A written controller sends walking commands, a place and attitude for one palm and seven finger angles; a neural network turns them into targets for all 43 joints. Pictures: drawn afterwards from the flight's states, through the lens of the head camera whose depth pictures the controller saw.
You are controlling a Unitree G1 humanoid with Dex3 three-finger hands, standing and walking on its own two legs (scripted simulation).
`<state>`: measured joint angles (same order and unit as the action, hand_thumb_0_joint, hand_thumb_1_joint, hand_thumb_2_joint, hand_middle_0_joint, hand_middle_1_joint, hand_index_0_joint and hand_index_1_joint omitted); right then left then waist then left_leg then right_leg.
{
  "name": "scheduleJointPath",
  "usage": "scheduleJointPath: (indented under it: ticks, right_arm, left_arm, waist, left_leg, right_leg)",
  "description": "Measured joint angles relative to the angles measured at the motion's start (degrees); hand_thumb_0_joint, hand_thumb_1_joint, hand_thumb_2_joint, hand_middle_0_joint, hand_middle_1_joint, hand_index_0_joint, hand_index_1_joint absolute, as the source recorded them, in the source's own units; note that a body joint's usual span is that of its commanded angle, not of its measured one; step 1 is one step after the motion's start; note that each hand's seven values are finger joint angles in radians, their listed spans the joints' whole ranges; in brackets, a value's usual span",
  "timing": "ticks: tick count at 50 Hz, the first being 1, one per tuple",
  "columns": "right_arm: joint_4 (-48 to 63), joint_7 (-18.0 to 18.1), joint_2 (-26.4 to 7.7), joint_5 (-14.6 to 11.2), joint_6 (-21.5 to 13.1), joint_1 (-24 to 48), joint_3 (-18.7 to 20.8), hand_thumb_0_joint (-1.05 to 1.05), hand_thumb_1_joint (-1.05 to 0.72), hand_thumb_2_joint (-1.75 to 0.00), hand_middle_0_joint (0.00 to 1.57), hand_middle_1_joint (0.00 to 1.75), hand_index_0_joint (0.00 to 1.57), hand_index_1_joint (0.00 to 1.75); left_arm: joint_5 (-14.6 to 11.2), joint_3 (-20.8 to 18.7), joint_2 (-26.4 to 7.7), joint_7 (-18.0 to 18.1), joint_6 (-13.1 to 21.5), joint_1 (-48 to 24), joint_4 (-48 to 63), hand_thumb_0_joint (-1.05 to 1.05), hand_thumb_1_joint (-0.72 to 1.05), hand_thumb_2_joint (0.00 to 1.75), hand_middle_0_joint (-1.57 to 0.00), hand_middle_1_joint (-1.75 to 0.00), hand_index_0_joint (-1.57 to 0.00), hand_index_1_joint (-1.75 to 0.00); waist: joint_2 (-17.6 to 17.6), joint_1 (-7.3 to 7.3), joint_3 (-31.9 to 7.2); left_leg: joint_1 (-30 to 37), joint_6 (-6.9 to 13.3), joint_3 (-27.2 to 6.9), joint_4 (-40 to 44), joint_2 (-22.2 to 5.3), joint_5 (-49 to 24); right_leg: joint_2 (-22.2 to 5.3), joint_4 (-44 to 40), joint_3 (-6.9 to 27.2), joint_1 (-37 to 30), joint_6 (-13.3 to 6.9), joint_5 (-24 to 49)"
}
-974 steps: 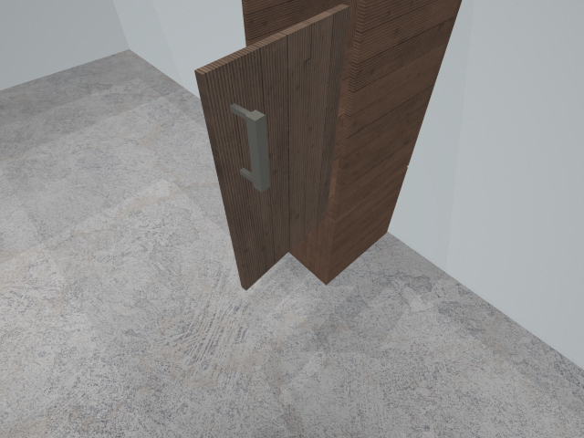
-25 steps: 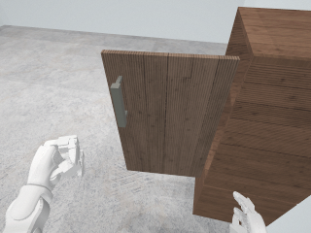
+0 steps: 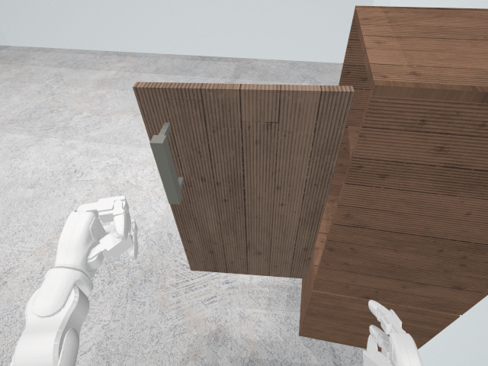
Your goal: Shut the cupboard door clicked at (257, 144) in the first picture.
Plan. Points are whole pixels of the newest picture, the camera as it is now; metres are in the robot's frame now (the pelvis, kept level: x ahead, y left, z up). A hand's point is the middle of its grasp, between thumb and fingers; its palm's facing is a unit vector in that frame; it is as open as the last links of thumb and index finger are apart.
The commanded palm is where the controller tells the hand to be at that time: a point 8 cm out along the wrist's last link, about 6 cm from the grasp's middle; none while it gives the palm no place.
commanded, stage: bring the fist close to the handle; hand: left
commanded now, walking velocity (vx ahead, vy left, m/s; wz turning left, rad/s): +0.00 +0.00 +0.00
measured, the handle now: (170, 164) +0.43 +0.17 +0.12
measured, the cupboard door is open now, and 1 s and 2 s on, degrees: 96 96 80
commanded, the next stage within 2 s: push the door shut along its arc in 0.98 s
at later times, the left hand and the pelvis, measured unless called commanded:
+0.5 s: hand (161, 209) +0.32 +0.15 +0.13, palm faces -0.02 -1.00 -0.04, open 3.1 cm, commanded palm +0.29 +0.20 +0.13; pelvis +0.01 +0.01 +0.00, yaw -1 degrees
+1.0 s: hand (168, 207) +0.32 +0.14 +0.13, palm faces +0.00 -1.00 -0.04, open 3.1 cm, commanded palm +0.30 +0.19 +0.13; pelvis +0.01 +0.01 +0.00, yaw -1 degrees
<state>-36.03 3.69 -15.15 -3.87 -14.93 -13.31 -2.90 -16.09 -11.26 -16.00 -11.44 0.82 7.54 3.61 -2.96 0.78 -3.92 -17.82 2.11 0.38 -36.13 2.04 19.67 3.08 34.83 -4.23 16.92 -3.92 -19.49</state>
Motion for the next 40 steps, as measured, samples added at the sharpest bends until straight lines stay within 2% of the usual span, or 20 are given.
scheduleJointPath:
  ticks: [9,21,32,40]
  right_arm:
    - [0.05,-0.24,-0.20,-0.01,0.82,0.00,0.33,0.02,-0.91,-0.89,0.20,0.30,0.21,0.30]
    - [-0.46,-0.74,0.80,0.02,2.55,0.73,-0.26,0.01,-0.91,-0.89,0.20,0.30,0.21,0.30]
    - [0.14,-2.08,1.17,0.43,5.08,0.18,0.00,0.01,-0.91,-0.89,0.21,0.30,0.21,0.30]
    - [0.26,-2.08,1.16,0.34,6.90,0.75,-0.05,0.01,-0.91,-0.89,0.20,0.30,0.21,0.30]
  left_arm:
    - [1.02,1.92,1.20,1.57,0.35,-1.59,-0.65,0.02,0.90,0.90,-1.30,-1.50,-1.30,-1.50]
    - [2.77,5.04,2.79,4.67,-0.33,-9.80,-6.09,0.02,0.90,0.90,-1.30,-1.50,-1.30,-1.50]
    - [4.79,7.24,5.19,8.37,-1.13,-11.13,-6.50,0.02,0.90,0.90,-1.30,-1.50,-1.30,-1.50]
    - [5.28,7.35,4.81,9.37,-1.33,-12.38,-8.14,0.02,0.90,0.90,-1.30,-1.50,-1.30,-1.50]
  waist:
    - [0.20,-0.13,0.05]
    - [0.28,-0.51,0.75]
    - [0.30,-0.90,0.20]
    - [0.53,-1.06,0.72]
  left_leg:
    - [-0.09,0.16,0.15,-0.04,0.13,0.25]
    - [0.22,0.61,0.51,0.86,0.57,-0.05]
    - [0.91,0.91,1.22,1.45,0.67,0.23]
    - [1.39,0.90,1.35,1.80,0.60,0.06]
  right_leg:
    - [-0.12,0.22,0.16,0.19,0.13,-0.31]
    - [-0.55,-0.25,0.55,0.12,0.51,-0.15]
    - [-0.63,-0.50,1.32,-0.24,0.84,-0.34]
    - [-0.55,-0.83,1.46,-0.66,0.81,-0.12]
